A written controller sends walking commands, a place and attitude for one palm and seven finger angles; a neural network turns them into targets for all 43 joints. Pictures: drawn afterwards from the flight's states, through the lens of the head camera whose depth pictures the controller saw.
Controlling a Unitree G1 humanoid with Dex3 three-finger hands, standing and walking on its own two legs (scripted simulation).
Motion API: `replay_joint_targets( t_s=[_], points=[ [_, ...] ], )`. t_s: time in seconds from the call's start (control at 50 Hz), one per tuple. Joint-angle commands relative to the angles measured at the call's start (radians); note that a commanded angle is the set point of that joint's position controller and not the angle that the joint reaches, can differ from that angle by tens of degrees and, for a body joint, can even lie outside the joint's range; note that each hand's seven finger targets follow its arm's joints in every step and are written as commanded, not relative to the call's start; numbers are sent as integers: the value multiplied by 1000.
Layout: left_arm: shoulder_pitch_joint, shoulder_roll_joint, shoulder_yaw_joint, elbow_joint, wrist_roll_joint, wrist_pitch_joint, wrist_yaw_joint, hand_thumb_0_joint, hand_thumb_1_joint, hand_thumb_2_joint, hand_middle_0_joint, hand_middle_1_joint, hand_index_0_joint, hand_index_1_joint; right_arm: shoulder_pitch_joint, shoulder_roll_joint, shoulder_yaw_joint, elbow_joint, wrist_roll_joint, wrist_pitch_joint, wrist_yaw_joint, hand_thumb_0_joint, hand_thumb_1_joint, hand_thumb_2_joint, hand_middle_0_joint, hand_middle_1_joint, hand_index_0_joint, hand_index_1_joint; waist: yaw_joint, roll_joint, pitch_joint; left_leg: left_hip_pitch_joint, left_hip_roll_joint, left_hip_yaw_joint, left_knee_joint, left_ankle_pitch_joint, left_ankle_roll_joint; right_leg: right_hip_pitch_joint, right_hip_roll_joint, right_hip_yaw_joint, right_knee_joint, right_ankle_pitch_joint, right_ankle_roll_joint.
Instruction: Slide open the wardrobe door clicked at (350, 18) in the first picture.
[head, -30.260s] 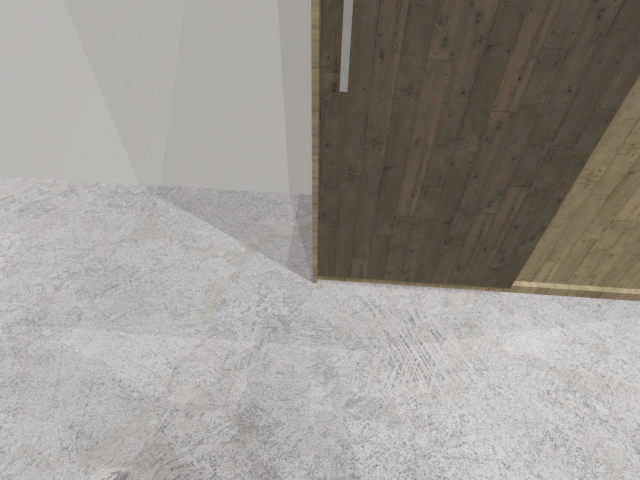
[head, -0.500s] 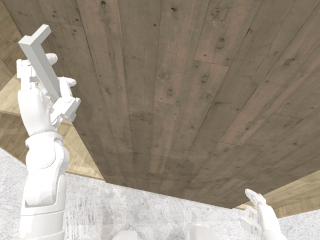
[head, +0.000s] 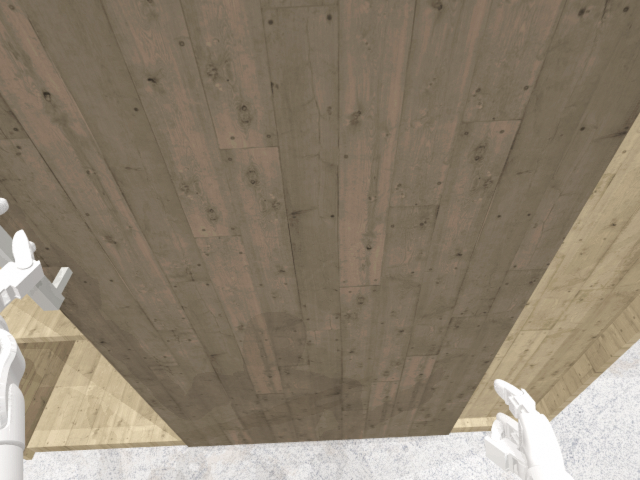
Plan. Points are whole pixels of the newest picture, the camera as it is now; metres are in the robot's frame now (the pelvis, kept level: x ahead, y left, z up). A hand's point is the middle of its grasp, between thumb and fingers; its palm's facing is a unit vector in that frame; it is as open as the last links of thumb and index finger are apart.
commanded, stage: stop walking and hold the door there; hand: left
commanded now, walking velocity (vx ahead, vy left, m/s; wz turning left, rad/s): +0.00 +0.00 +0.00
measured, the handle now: (13, 238) +0.33 +0.38 +0.17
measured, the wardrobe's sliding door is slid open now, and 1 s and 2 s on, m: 0.48 0.48 0.48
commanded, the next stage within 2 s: loosen the grip on the handle in 1.98 s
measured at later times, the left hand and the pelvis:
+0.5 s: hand (26, 265) +0.29 +0.34 +0.17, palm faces +0.58 -0.79 -0.20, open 6.5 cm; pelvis -0.06 +0.03 +0.01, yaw -2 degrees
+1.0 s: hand (25, 267) +0.29 +0.35 +0.17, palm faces +0.53 -0.82 -0.22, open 6.1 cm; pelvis -0.06 +0.04 +0.00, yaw +1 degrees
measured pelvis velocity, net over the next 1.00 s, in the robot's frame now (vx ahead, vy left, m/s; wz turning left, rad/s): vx -0.06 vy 0.04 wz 0.02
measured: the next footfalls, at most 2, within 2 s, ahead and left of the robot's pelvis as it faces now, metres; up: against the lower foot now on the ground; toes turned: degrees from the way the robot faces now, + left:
left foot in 0.16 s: +0.05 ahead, +0.13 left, +0.00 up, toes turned +1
right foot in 1.38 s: -0.06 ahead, -0.01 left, +0.00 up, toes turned -2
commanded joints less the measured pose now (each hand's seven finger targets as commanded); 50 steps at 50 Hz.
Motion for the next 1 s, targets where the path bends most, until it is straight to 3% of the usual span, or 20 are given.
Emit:
replay_joint_targets(
  t_s=[0.0, 0.02, 0.1, 0.12, 0.16, 0.2, 0.22, 0.28, 0.34, 0.36, 0.4, 0.5, 0.52, 0.58, 0.68, 0.76, 0.82, 0.92, 0.94, 0.98],
  points=[
    [-192, 288, 98, -130, 43, -90, 16, 0, 900, 900, -450, -1400, -450, -1400, -31, -89, -32, -114, 11, -43, -29, 0, -900, -900, 200, 300, 200, 300, -10, -267, -296, -34, -24, -50, 27, 54, 17, 225, -306, 227, -103, 554, -129],
    [-196, 298, 94, -104, 44, -87, 19, 0, 900, 900, -450, -1400, -450, -1400, -42, -98, -31, -102, 7, -34, -35, 0, -900, -900, 200, 300, 200, 300, -6, -202, -264, 5, -20, -36, -82, 89, 25, 178, -289, 213, -115, 442, -120],
    [-283, 269, 27, -107, 49, -98, 19, 0, 900, 900, -450, -1400, -450, -1400, -7, -120, -44, -81, -3, -27, -44, 0, -900, -900, 200, 300, 200, 300, -19, -152, -191, 184, -51, 20, -380, 264, 37, -19, -221, 190, -193, -70, -58],
    [-318, 281, 19, -136, 44, -106, 18, 0, 900, 900, -450, -1400, -450, -1400, -8, -148, -58, -78, -1, -27, -49, 0, -900, -900, 200, 300, 200, 300, -26, -64, -165, 232, -11, -13, -453, 276, 48, -64, -187, 171, -170, -154, -35],
    [-322, 203, -62, -138, 50, -107, 10, 0, 900, 900, -450, -1400, -450, -1400, -12, -167, -49, -103, 0, -30, -44, 0, -900, -900, 200, 300, 200, 300, 0, 158, -89, 71, 157, -238, -662, 138, 121, -46, -38, 83, -31, -222, 27],
    [-333, 171, -93, -82, 66, -103, 11, 0, 900, 900, -450, -1400, -450, -1400, -23, -138, -32, -89, -2, -39, -38, 0, -900, -900, 200, 300, 200, 300, -8, 240, -32, -111, 190, -296, -801, -129, 140, 56, -5, 92, 128, -180, 18],
    [-360, 226, -51, -87, 69, -106, 19, 0, 900, 900, -450, -1400, -450, -1400, -23, -140, -39, -85, -3, -42, -41, 0, -900, -900, 200, 300, 200, 300, -1, 216, -23, -125, 182, -290, -799, -127, 140, 77, -10, 97, 134, -160, 20],
    [-325, 204, -70, -8, 72, -96, 12, 0, 900, 900, -450, -1400, -450, -1400, 19, -148, -45, -72, 1, -54, -38, 0, -900, -900, 200, 300, 200, 300, -3, 69, -77, -14, 130, -173, -679, 16, 111, 108, -23, 95, -36, -102, 35],
    [-374, 203, -97, 44, 74, -94, -1, 0, 900, 900, -450, -1400, -450, -1400, 35, -154, -45, -62, -8, -58, -36, 0, -900, -900, 200, 300, 200, 300, -21, 0, -87, 47, 74, -109, -595, 127, 70, 76, -69, 137, -158, -107, 16],
    [-390, 195, -105, 52, 75, -99, -3, 0, 900, 900, -450, -1400, -450, -1400, 38, -154, -46, -58, -14, -61, -33, 0, -900, -900, 200, 300, 200, 300, -28, 34, -105, 82, 71, -108, -582, 182, 63, 58, -79, 142, -160, -93, 8],
    [-401, 222, -79, 69, 80, -100, 0, 0, 900, 900, -450, -1400, -450, -1400, 37, -152, -50, -53, -8, -60, -32, 0, -900, -900, 200, 300, 200, 300, -15, -11, -159, 99, 72, -95, -590, 178, 62, 64, -63, 128, -146, -102, 17],
    [-453, 219, -93, 187, 78, -97, -5, 0, 900, 900, -450, -1400, -450, -1400, 46, -145, -42, -42, -3, -49, -37, 0, -900, -900, 200, 300, 200, 300, -14, -77, -121, 88, 64, -84, -588, 53, 67, -17, -80, 147, -197, -227, 18],
    [-456, 249, -76, 218, 78, -95, -5, 0, 900, 900, -450, -1400, -450, -1400, 53, -157, -46, -33, -2, -44, -38, 0, -900, -900, 200, 300, 200, 300, -17, -73, -117, 95, 62, -83, -588, 60, 67, -25, -82, 144, -202, -230, 17],
    [-498, 179, -148, 218, 78, -101, -13, 0, 900, 900, -450, -1400, -450, -1400, 45, -140, -38, -44, 1, -43, -39, 0, -900, -900, 200, 300, 200, 300, -20, -71, -115, 104, 59, -84, -575, 84, 69, -41, -86, 146, -199, -223, 16],
    [-502, 207, -130, 260, 77, -102, -12, 0, 900, 900, -450, -1400, -450, -1400, 47, -144, -40, -43, 5, -34, -43, 0, -900, -900, 200, 300, 200, 300, -16, -68, -113, 112, 63, -85, -581, 105, 70, -45, -83, 143, -192, -191, 19],
    [-502, 171, -165, 262, 78, -108, -15, 0, 900, 900, -450, -1400, -450, -1400, 40, -139, -37, -51, 7, -29, -44, 0, -900, -900, 200, 300, 200, 300, -16, -44, -96, 92, 69, -101, -615, 66, 71, -38, -74, 130, -173, -183, 22],
    [-521, 197, -156, 248, 77, -111, -14, 0, 900, 900, -450, -1400, -450, -1400, 35, -152, -50, -60, 5, -16, -41, 0, -900, -900, 200, 300, 200, 300, -16, -62, -99, 94, 26, -56, -502, 163, 73, -37, -148, 175, -216, -196, 2],
    [-528, 207, -161, 224, 67, -108, -16, 0, 900, 900, -450, -1400, -450, -1400, 33, -160, -71, -69, 5, 23, -28, 0, -900, -900, 200, 300, 200, 300, -15, -206, -78, 54, -35, -60, -231, 168, 50, -96, -375, 345, -275, -241, -91],
    [-534, 220, -145, 210, 65, -109, -16, 0, 900, 900, -450, -1400, -450, -1400, 33, -159, -73, -69, 4, 25, -25, 0, -900, -900, 200, 300, 200, 300, -8, -260, -92, 36, -33, -79, -198, 164, 48, -64, -420, 352, -255, -178, -107],
    [-577, 209, -151, 152, 64, -109, -19, 0, 900, 900, -450, -1400, -450, -1400, 23, -148, -68, -74, 2, 23, -20, 0, -900, -900, 200, 300, 200, 300, -16, -302, -124, 63, -11, -105, -252, 178, 56, -32, -437, 294, -166, -15, -90]
  ],
)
